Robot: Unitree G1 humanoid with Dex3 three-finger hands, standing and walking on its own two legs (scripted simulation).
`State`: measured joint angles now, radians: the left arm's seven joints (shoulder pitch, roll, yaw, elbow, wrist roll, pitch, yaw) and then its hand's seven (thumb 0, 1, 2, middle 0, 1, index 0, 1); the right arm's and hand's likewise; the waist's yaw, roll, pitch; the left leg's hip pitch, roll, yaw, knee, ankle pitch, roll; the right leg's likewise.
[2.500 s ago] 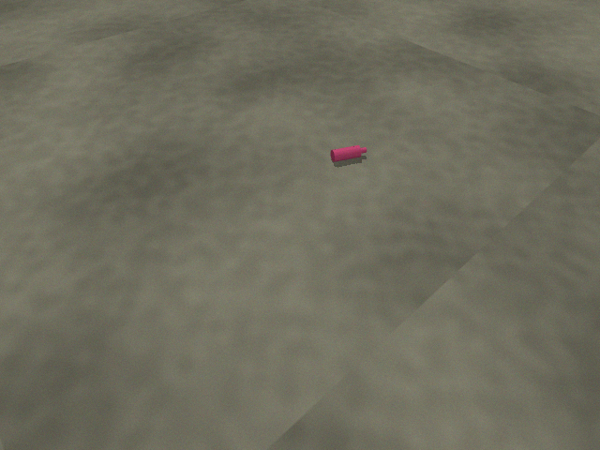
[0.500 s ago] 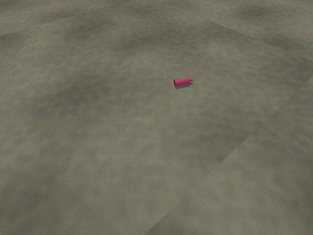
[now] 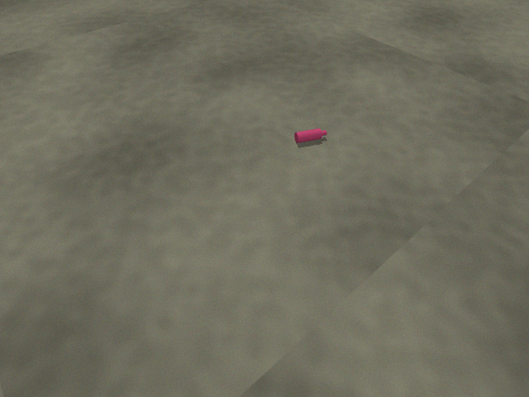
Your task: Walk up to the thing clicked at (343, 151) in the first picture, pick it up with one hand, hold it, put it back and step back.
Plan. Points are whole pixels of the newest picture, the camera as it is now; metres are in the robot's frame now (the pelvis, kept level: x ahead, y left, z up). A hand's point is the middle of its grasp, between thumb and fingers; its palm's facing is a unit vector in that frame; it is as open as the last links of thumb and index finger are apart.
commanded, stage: stand
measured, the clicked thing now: (311, 135) +1.66 -0.30 -0.75
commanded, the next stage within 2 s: walk up in 1.22 s
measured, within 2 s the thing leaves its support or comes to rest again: neither
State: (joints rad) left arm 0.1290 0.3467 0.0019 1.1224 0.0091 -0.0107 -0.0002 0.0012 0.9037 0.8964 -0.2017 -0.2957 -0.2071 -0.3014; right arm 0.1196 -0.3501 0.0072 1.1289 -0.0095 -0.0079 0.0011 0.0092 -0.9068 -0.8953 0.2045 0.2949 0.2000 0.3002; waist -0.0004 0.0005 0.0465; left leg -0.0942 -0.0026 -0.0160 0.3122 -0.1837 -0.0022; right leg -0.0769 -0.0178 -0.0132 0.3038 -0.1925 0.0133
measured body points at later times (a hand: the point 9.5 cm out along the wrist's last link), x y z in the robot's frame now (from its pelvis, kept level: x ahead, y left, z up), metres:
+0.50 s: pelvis +0.00 +0.00 +0.00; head +0.01 +0.00 +0.45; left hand +0.07 +0.30 -0.13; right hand +0.08 -0.30 -0.13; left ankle -0.01 +0.12 -0.75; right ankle -0.02 -0.13 -0.75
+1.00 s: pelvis +0.00 +0.00 +0.00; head +0.00 +0.00 +0.45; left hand +0.07 +0.30 -0.13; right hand +0.07 -0.30 -0.13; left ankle -0.01 +0.12 -0.75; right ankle -0.02 -0.13 -0.75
